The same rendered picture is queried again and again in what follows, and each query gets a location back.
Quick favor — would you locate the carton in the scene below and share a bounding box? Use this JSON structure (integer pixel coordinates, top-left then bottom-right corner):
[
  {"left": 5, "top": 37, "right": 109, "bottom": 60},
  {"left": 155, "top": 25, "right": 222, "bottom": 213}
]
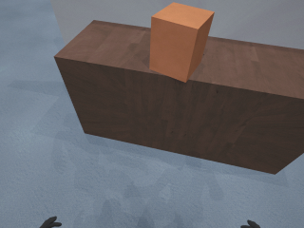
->
[{"left": 149, "top": 2, "right": 215, "bottom": 83}]

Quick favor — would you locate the robot left hand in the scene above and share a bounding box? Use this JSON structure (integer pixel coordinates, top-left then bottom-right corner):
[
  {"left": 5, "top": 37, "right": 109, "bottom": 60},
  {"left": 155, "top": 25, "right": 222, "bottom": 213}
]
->
[{"left": 40, "top": 216, "right": 62, "bottom": 228}]

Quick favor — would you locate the pedestal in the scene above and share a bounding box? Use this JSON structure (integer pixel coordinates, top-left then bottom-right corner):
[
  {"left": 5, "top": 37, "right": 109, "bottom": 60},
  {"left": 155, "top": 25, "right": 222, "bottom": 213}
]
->
[{"left": 54, "top": 20, "right": 304, "bottom": 175}]

